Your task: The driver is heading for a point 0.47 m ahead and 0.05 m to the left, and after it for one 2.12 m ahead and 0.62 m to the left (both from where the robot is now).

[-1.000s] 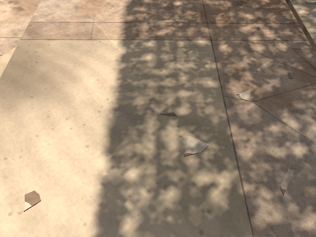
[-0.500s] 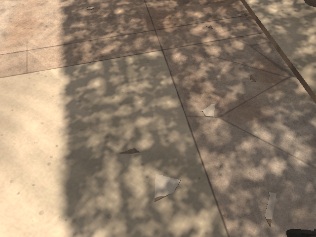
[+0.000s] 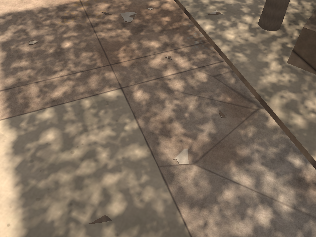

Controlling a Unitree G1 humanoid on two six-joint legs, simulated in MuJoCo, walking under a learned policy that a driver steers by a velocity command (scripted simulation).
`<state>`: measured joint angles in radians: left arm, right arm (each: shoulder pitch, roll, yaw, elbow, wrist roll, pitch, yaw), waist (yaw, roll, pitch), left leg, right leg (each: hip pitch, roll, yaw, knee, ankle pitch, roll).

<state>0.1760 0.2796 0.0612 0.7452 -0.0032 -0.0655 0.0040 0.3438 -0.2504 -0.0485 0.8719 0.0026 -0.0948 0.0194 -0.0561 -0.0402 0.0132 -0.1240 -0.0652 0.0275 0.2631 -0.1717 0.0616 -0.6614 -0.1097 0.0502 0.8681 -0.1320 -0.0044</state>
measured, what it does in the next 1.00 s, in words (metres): walks ahead, turning left: right foot, then left foot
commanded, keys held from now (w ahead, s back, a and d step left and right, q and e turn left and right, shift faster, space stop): w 0.24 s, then w+q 0.22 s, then q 0.54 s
